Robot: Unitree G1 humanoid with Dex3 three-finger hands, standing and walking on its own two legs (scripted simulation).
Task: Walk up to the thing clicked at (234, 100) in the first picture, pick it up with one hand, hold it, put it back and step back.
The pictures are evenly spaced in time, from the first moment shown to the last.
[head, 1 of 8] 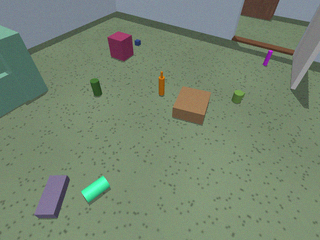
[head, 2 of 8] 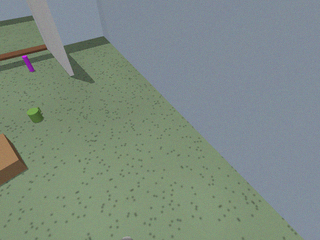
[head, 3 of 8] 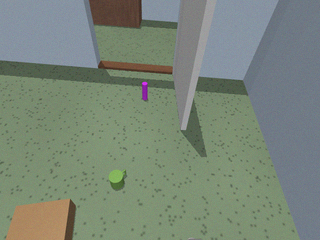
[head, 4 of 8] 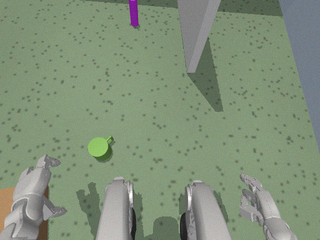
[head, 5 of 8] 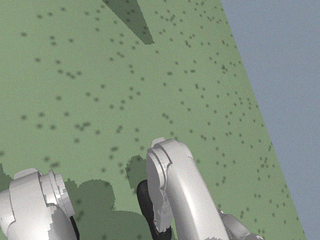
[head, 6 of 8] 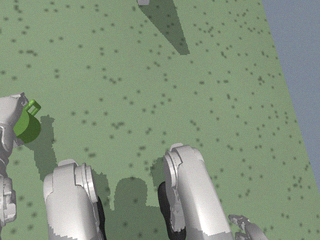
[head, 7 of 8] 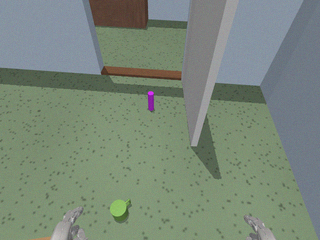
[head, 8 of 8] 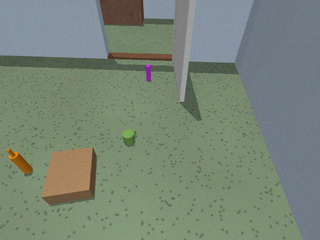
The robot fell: no
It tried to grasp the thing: yes
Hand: left
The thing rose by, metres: 0.64
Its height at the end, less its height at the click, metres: +0.00
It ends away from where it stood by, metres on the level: 0.01
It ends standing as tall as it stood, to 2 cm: yes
